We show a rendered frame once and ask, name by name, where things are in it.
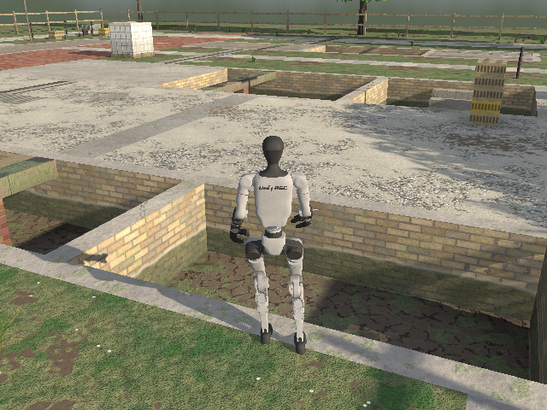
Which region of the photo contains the left robot thigh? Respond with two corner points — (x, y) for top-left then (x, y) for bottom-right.
(245, 237), (269, 292)

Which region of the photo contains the right robot upper arm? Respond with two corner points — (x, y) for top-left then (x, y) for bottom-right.
(291, 173), (311, 217)

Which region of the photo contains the robot right hand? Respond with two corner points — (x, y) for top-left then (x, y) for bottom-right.
(291, 214), (311, 228)

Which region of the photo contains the robot left hand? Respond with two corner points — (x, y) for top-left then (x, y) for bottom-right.
(230, 229), (250, 243)

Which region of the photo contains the right robot shin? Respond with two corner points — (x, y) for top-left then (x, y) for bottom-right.
(292, 283), (304, 342)

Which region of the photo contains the robot left forearm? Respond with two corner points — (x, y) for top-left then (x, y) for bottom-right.
(230, 207), (244, 233)

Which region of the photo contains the robot right forearm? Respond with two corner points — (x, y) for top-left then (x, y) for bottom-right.
(302, 204), (313, 222)

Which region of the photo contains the left robot upper arm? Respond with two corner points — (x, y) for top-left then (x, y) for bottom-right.
(234, 173), (256, 220)

